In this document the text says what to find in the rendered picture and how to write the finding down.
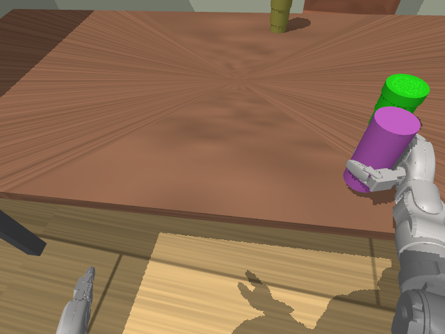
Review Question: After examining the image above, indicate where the chair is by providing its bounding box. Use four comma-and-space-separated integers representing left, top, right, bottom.
302, 0, 401, 15

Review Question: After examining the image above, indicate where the table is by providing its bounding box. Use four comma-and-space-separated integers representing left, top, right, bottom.
0, 9, 445, 256

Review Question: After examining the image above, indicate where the right robot hand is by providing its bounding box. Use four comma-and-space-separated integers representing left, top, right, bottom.
346, 128, 436, 192

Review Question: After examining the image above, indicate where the left robot hand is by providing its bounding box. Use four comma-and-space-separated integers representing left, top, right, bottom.
56, 267, 95, 334

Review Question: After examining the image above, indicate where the right robot arm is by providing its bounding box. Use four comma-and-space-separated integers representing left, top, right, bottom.
391, 180, 445, 334

